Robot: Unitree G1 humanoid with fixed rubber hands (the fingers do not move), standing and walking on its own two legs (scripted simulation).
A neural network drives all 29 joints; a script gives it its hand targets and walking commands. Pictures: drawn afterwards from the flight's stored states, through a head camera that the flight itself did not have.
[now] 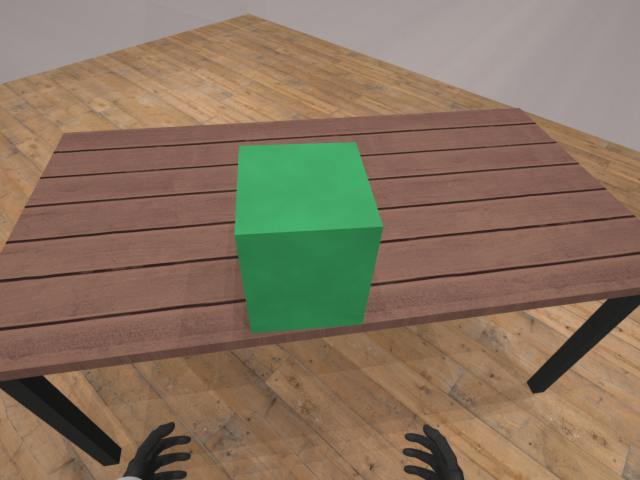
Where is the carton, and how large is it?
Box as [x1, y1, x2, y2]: [234, 142, 382, 332]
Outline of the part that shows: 355,142 239,146 234,234 251,332 360,324 362,322 382,230 382,224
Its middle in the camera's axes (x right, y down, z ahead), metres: -0.03 +0.00 +0.68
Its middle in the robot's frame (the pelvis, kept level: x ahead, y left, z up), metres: +0.52 +0.04 -0.02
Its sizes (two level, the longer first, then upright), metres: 0.210 0.200 0.250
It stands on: a table, 0.64 m high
